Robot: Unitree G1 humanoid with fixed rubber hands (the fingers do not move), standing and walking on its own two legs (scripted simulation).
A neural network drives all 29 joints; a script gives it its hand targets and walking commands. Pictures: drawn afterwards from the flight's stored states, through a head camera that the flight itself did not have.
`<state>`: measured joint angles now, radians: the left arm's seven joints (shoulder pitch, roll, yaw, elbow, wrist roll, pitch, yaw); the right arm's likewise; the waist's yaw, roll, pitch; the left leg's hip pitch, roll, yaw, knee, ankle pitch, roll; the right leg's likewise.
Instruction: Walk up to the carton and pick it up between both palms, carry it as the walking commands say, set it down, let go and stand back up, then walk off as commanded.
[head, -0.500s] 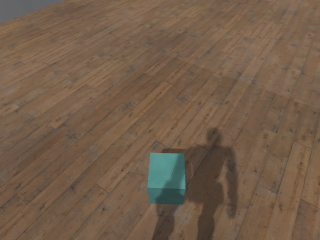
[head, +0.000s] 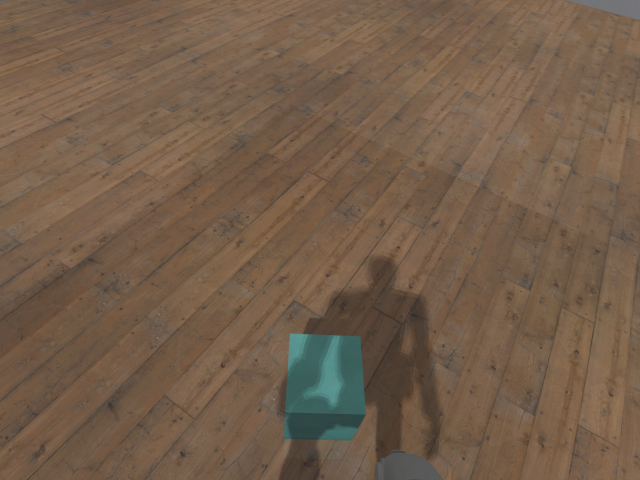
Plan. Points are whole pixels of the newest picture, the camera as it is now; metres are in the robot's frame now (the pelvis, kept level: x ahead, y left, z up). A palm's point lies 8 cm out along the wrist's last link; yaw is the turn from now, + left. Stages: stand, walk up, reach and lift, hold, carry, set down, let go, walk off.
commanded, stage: walk up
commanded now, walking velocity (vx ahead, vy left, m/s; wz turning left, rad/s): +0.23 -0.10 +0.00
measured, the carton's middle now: (321, 388) +0.46 -0.04 -0.66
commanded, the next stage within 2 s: none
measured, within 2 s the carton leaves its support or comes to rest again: neither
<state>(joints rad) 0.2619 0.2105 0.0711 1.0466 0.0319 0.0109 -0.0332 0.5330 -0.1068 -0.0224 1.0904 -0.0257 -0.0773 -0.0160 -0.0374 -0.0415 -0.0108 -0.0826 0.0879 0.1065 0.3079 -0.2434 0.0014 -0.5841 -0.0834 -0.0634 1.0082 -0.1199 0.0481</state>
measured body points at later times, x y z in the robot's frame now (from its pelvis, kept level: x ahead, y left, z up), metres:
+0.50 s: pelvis +0.05 -0.02 -0.02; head +0.09 -0.01 +0.42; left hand +0.11 +0.22 -0.18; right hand +0.09 -0.26 -0.18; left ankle +0.04 +0.08 -0.72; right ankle +0.13 -0.13 -0.75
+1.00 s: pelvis +0.00 -0.03 -0.01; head +0.01 -0.03 +0.44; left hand -0.01 +0.21 -0.17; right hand +0.01 -0.27 -0.17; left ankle +0.06 +0.09 -0.75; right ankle -0.04 -0.15 -0.76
